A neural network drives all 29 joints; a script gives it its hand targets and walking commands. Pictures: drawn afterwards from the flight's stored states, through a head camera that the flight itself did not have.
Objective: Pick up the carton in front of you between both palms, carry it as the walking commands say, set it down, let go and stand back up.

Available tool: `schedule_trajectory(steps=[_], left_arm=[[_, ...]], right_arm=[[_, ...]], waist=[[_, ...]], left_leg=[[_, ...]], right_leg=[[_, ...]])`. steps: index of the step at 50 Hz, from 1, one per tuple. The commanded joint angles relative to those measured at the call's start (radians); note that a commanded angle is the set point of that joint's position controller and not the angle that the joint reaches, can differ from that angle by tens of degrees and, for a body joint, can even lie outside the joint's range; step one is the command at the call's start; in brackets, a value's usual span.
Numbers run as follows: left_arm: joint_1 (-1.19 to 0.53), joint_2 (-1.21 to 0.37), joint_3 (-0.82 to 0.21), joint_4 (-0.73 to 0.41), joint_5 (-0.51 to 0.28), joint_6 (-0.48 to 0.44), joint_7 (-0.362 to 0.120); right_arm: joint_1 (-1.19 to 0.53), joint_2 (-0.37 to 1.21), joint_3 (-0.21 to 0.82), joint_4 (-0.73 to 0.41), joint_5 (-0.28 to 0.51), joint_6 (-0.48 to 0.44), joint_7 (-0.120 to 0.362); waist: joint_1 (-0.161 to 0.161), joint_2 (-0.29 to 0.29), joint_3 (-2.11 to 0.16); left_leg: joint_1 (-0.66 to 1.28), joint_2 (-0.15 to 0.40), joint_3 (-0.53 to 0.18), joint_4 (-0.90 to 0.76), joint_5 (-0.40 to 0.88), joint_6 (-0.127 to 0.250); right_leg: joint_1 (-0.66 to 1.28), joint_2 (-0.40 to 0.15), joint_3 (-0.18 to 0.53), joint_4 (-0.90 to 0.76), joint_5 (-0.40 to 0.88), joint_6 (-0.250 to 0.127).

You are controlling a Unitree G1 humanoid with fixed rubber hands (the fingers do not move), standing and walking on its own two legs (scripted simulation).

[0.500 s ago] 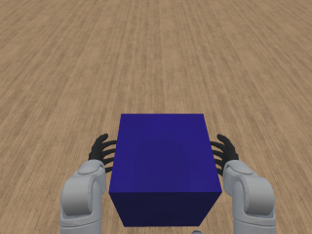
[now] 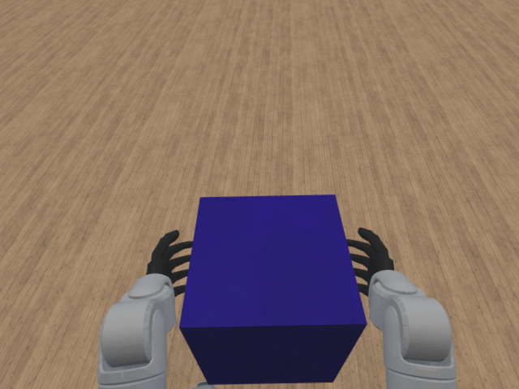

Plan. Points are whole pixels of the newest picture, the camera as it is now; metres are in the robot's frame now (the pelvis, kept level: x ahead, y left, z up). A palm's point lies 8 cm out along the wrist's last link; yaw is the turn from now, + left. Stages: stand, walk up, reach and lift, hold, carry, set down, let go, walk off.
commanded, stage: carry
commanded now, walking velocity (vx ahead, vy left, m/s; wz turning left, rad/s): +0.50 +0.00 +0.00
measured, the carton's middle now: (269, 293) +0.28 +0.00 -0.02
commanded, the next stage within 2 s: none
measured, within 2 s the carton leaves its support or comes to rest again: neither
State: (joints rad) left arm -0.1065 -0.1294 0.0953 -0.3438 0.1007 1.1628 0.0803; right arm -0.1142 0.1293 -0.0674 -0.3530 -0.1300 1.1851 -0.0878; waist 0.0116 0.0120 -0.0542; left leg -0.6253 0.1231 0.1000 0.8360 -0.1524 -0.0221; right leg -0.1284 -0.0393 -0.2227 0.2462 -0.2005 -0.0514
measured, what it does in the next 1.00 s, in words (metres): walks ahead: left foot, then right foot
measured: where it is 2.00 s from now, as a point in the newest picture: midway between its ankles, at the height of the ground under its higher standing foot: (266, 189)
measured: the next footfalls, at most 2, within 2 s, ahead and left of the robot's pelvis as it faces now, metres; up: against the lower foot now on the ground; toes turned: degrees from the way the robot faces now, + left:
left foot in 0.20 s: +0.35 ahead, +0.13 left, +0.00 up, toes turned +10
right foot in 0.70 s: +0.68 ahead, -0.10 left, +0.00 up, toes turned -13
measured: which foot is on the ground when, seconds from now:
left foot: up 0.00-0.18, down 0.20-0.70, up 0.72-1.00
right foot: down 0.00-0.20, up 0.22-0.68, down 0.70-1.00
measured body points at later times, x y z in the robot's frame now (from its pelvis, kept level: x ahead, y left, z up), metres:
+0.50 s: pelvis +0.34 +0.05 +0.00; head +0.37 +0.06 +0.45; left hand +0.63 +0.18 +0.07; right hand +0.61 -0.12 +0.07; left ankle +0.31 +0.12 -0.75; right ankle +0.41 -0.11 -0.69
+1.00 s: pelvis +0.69 -0.02 +0.00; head +0.72 -0.03 +0.45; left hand +0.96 +0.14 +0.06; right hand +0.96 -0.17 +0.05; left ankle +0.76 +0.14 -0.69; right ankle +0.64 -0.09 -0.75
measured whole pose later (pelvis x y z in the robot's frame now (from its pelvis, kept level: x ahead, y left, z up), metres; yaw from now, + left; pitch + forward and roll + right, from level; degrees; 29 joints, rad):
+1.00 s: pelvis +0.69 -0.02 +0.00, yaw +0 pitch +5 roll +2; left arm -0.10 -0.13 0.09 -0.34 0.10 1.15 0.08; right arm -0.10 0.13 -0.06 -0.35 -0.13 1.17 -0.09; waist 0.01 0.01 -0.04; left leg -0.61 0.11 0.10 0.85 -0.18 -0.02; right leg -0.13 -0.03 -0.22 0.25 -0.20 -0.06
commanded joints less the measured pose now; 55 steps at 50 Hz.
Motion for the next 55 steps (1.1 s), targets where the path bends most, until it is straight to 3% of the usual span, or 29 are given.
schedule_trajectory(steps=[1, 7, 9, 10, 11, 12, 13, 14, 15, 16, 18, 21, 26, 31, 33, 34, 35, 36, 37, 38, 39, 40, 41, 43, 45, 47, 50, 55], left_arm=[[-0.435, -0.923, -0.708, -0.114, -0.419, 0.006, -0.278], [-0.417, -0.828, -0.675, -0.102, -0.383, 0.057, -0.253], [-0.439, -0.811, -0.675, -0.099, -0.382, 0.073, -0.25], [-0.453, -0.801, -0.678, -0.099, -0.382, 0.08, -0.249], [-0.478, -0.794, -0.684, -0.098, -0.387, 0.087, -0.248], [-0.506, -0.813, -0.697, -0.125, -0.391, 0.094, -0.245], [-0.511, -0.823, -0.697, -0.098, -0.388, 0.093, -0.247], [-0.526, -0.861, -0.707, -0.089, -0.391, 0.084, -0.25], [-0.535, -0.901, -0.713, -0.084, -0.398, 0.072, -0.253], [-0.541, -0.935, -0.718, -0.079, -0.405, 0.061, -0.256], [-0.541, -0.974, -0.726, -0.086, -0.411, 0.043, -0.254], [-0.504, -0.982, -0.732, -0.093, -0.394, 0.025, -0.241], [-0.473, -0.931, -0.727, -0.114, -0.383, 0.041, -0.227], [-0.465, -0.882, -0.716, -0.083, -0.387, 0.071, -0.239], [-0.47, -0.877, -0.708, -0.066, -0.39, 0.077, -0.246], [-0.465, -0.881, -0.703, -0.053, -0.389, 0.077, -0.249], [-0.456, -0.882, -0.694, -0.035, -0.388, 0.076, -0.251], [-0.447, -0.877, -0.685, -0.027, -0.383, 0.073, -0.254], [-0.453, -0.885, -0.678, 0.007, -0.38, 0.059, -0.26], [-0.434, -0.923, -0.684, 0.014, -0.388, 0.051, -0.261], [-0.451, -0.953, -0.689, -0.003, -0.394, 0.04, -0.263], [-0.468, -0.988, -0.7, -0.013, -0.401, 0.028, -0.265], [-0.488, -1.012, -0.708, -0.031, -0.404, 0.016, -0.267], [-0.49, -1.033, -0.718, -0.055, -0.415, -0.001, -0.27], [-0.459, -1.024, -0.723, -0.067, -0.42, -0.01, -0.276], [-0.434, -1.003, -0.725, -0.077, -0.423, -0.015, -0.282], [-0.412, -0.959, -0.722, -0.1, -0.419, -0.012, -0.282], [-0.402, -0.866, -0.696, -0.129, -0.397, 0.023, -0.261]], right_arm=[[-0.45, 0.952, 0.73, -0.118, 0.412, -0.024, 0.231], [-0.454, 0.844, 0.696, -0.121, 0.425, 0.039, 0.239], [-0.454, 0.828, 0.677, -0.1, 0.423, 0.054, 0.243], [-0.448, 0.82, 0.664, -0.08, 0.421, 0.059, 0.246], [-0.453, 0.806, 0.652, -0.073, 0.416, 0.063, 0.249], [-0.457, 0.818, 0.646, -0.035, 0.418, 0.056, 0.255], [-0.44, 0.855, 0.646, -0.021, 0.425, 0.052, 0.257], [-0.458, 0.891, 0.652, -0.032, 0.428, 0.044, 0.259], [-0.48, 0.926, 0.658, -0.043, 0.434, 0.036, 0.26], [-0.506, 0.955, 0.669, -0.059, 0.44, 0.027, 0.261], [-0.526, 0.979, 0.677, -0.079, 0.447, 0.013, 0.264], [-0.505, 0.967, 0.681, -0.101, 0.455, 0.005, 0.27], [-0.466, 0.901, 0.67, -0.116, 0.446, 0.021, 0.269], [-0.433, 0.858, 0.649, -0.068, 0.411, 0.045, 0.262], [-0.447, 0.854, 0.65, -0.058, 0.409, 0.05, 0.261], [-0.456, 0.855, 0.653, -0.054, 0.41, 0.052, 0.262], [-0.461, 0.856, 0.658, -0.05, 0.41, 0.053, 0.262], [-0.478, 0.855, 0.663, -0.051, 0.414, 0.053, 0.263], [-0.497, 0.873, 0.68, -0.076, 0.418, 0.056, 0.262], [-0.505, 0.876, 0.679, -0.059, 0.419, 0.047, 0.264], [-0.511, 0.921, 0.691, -0.049, 0.423, 0.034, 0.267], [-0.515, 0.957, 0.698, -0.048, 0.427, 0.018, 0.269], [-0.515, 0.984, 0.706, -0.048, 0.432, 0.005, 0.27], [-0.496, 1.016, 0.72, -0.055, 0.433, -0.019, 0.264], [-0.454, 1.024, 0.725, -0.057, 0.419, -0.037, 0.254], [-0.43, 1.017, 0.731, -0.066, 0.407, -0.047, 0.245], [-0.419, 0.982, 0.735, -0.1, 0.405, -0.045, 0.237], [-0.436, 0.885, 0.723, -0.15, 0.424, 0.002, 0.235]], waist=[[0.004, -0.139, -0.209], [0.004, -0.168, -0.118], [-0.015, -0.159, -0.18], [-0.032, -0.104, -0.247], [-0.046, 0.044, -0.314], [-0.043, 0.322, -0.392], [-0.036, 0.289, -0.363], [-0.037, 0.215, -0.353], [-0.033, 0.088, -0.355], [-0.027, 0.038, -0.339], [-0.021, 0.076, -0.343], [-0.024, 0.102, -0.305], [-0.028, 0.111, -0.213], [-0.032, 0.137, -0.124], [-0.023, 0.156, -0.141], [-0.008, 0.143, -0.18], [0.006, 0.097, -0.244], [0.026, -0.034, -0.323], [0.019, -0.324, -0.398], [0.013, -0.297, -0.372], [0.013, -0.226, -0.368], [0.01, -0.107, -0.37], [0.006, -0.054, -0.352], [0.001, -0.096, -0.354], [0.002, -0.123, -0.334], [0.001, -0.138, -0.295], [0.002, -0.142, -0.23], [0.005, -0.162, -0.137]], left_leg=[[-0.052, -0.015, 0.048, -0.157, 0.081, -0.005], [0.087, -0.053, 0.107, -0.35, 0.152, 0.048], [0.319, -0.12, 0.177, -0.403, 0.101, 0.058], [0.538, -0.13, 0.176, -0.398, 0.029, 0.06], [0.74, 0.075, -0.126, -0.457, -0.146, 0.1], [0.966, 0.312, -0.577, -0.568, -0.18, 0.243], [0.923, 0.311, -0.591, -0.614, 0.026, 0.248], [0.876, 0.279, -0.465, -0.572, 0.187, 0.235], [0.827, 0.257, -0.362, -0.55, 0.263, 0.204], [0.761, 0.24, -0.288, -0.567, 0.277, 0.174], [0.699, 0.204, -0.188, -0.615, 0.179, 0.145], [0.7, 0.183, -0.111, -0.669, 0.116, 0.163], [0.739, 0.129, -0.007, -0.677, 0.243, 0.154], [0.76, 0.116, 0.052, -0.649, 0.389, 0.121], [0.764, 0.114, 0.084, -0.553, 0.532, 0.097], [0.732, 0.091, 0.129, -0.425, 0.589, 0.075], [0.63, 0.052, 0.154, -0.243, 0.54, 0.05], [0.433, 0.016, 0.137, 0.001, 0.275, 0.02], [0.094, -0.119, 0.068, 0.311, -0.147, -0.024], [-0.007, -0.12, -0.055, 0.45, -0.311, 0.0], [-0.031, -0.064, -0.095, 0.5, -0.292, 0.029], [-0.034, -0.025, -0.108, 0.46, -0.236, 0.043], [-0.014, 0.005, -0.109, 0.391, -0.185, 0.045], [0.036, 0.01, -0.082, 0.28, -0.119, 0.035], [0.02, 0.001, -0.048, 0.184, -0.085, 0.022], [-0.025, -0.002, -0.014, 0.077, -0.048, 0.004], [-0.045, -0.012, 0.032, -0.094, 0.036, -0.006], [0.031, -0.053, 0.098, -0.302, 0.151, 0.024]], right_leg=[[0.256, -0.218, 0.127, -0.087, 0.29, -0.075], [0.274, -0.21, 0.054, -0.029, 0.457, -0.039], [0.231, -0.178, -0.015, 0.174, 0.61, -0.002], [0.119, -0.134, -0.034, 0.364, 0.553, 0.02], [-0.092, -0.091, -0.01, 0.61, 0.295, 0.055], [-0.423, 0.05, 0.055, 0.917, -0.157, 0.093], [-0.514, 0.03, 0.182, 1.054, -0.27, 0.071], [-0.531, -0.015, 0.22, 1.093, -0.243, 0.044], [-0.526, -0.058, 0.232, 1.047, -0.19, 0.029], [-0.5, -0.087, 0.231, 0.971, -0.14, 0.025], [-0.451, -0.091, 0.202, 0.863, -0.076, 0.03], [-0.492, -0.086, 0.155, 0.707, -0.023, 0.054], [-0.528, -0.066, 0.077, 0.43, 0.112, 0.074], [-0.448, -0.027, 0.019, 0.256, 0.198, 0.037], [-0.327, 0.003, -0.009, 0.223, 0.177, 0.019], [-0.188, 0.043, -0.052, 0.183, 0.157, 0.017], [0.022, 0.053, -0.054, 0.186, 0.091, 0.013], [0.228, -0.142, 0.219, 0.123, -0.089, -0.018], [0.468, -0.387, 0.676, 0.025, -0.146, -0.168], [0.43, -0.394, 0.723, -0.029, 0.082, -0.179], [0.398, -0.364, 0.582, 0.017, 0.25, -0.162], [0.349, -0.34, 0.483, 0.044, 0.342, -0.133], [0.285, -0.32, 0.405, 0.031, 0.357, -0.102], [0.231, -0.285, 0.315, -0.017, 0.266, -0.067], [0.226, -0.268, 0.256, -0.052, 0.227, -0.075], [0.239, -0.257, 0.211, -0.075, 0.247, -0.089], [0.256, -0.22, 0.145, -0.079, 0.309, -0.08], [0.261, -0.2, 0.076, -0.073, 0.418, -0.057]])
